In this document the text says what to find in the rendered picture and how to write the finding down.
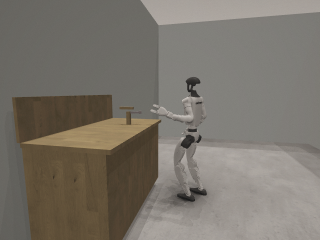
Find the robot left shin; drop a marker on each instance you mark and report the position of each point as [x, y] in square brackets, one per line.
[182, 178]

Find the counter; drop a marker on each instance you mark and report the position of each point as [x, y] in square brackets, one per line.
[87, 174]

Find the robot left upper arm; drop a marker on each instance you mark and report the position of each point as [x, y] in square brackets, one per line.
[188, 108]

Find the robot head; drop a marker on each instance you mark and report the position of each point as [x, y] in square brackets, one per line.
[192, 81]

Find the robot left hand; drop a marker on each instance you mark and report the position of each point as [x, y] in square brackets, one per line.
[161, 112]

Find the left robot forearm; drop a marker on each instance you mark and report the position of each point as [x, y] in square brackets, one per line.
[180, 118]

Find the robot right upper arm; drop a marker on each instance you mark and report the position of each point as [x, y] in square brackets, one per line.
[203, 110]

